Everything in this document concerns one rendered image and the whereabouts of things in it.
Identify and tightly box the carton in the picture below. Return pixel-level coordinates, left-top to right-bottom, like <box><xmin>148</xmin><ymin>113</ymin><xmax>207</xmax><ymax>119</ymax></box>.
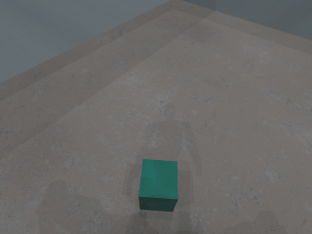
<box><xmin>138</xmin><ymin>159</ymin><xmax>178</xmax><ymax>212</ymax></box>

